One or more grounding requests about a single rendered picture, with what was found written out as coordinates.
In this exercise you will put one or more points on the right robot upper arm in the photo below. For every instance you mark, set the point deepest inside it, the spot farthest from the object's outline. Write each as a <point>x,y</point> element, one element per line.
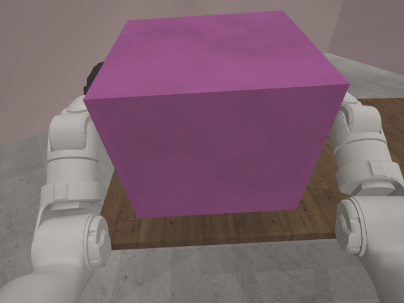
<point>372,229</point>

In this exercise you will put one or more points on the carton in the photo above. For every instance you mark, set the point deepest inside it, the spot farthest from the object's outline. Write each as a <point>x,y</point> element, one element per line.
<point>214,114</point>

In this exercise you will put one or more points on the left robot forearm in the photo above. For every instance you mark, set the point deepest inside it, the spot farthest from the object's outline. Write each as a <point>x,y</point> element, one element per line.
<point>72,164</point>

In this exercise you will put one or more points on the table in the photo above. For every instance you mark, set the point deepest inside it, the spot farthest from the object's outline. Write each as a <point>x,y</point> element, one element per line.
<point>314,218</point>

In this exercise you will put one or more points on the left robot hand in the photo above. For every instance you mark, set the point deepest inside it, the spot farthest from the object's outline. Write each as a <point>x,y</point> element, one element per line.
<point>92,76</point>

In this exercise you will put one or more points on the left robot upper arm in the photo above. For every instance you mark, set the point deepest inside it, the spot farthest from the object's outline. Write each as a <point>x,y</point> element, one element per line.
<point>66,252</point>

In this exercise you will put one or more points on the right robot forearm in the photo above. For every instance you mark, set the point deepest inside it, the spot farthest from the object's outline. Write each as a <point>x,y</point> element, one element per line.
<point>365,167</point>

